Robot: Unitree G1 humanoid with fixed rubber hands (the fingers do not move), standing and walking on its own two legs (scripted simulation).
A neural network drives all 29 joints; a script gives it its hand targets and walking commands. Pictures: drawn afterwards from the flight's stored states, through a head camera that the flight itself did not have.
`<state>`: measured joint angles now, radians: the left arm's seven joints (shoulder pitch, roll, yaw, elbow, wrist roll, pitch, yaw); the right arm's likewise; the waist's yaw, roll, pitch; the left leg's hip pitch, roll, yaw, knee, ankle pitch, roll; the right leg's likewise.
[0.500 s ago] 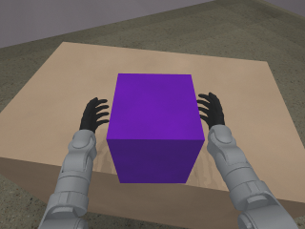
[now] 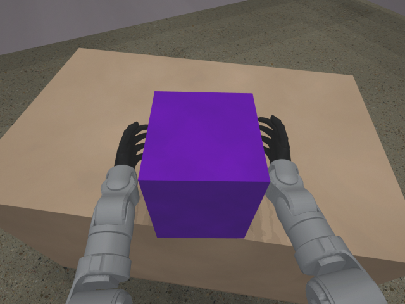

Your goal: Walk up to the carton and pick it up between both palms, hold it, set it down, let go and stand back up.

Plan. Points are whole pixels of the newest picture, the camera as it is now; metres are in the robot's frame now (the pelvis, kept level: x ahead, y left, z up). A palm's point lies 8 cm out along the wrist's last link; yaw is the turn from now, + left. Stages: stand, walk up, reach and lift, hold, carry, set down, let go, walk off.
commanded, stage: reach and lift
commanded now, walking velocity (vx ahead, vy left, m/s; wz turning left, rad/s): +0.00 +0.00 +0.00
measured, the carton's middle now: (202, 169) +0.39 +0.06 +0.02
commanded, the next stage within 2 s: none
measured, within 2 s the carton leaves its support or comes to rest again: leaves its support in 1.50 s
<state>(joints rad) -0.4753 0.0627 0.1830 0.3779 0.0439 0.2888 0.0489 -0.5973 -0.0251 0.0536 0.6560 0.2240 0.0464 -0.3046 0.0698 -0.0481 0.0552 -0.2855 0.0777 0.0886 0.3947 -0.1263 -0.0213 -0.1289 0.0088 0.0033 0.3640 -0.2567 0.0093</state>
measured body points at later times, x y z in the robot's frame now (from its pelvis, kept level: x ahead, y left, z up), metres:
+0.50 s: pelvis -0.01 +0.01 +0.00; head +0.01 +0.04 +0.45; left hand +0.37 +0.21 +0.07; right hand +0.40 -0.09 +0.08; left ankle +0.05 +0.13 -0.74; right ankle -0.04 -0.12 -0.74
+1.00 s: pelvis +0.00 +0.00 +0.00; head -0.01 +0.04 +0.45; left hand +0.36 +0.21 +0.08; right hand +0.39 -0.08 +0.09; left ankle +0.05 +0.13 -0.74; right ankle -0.04 -0.12 -0.74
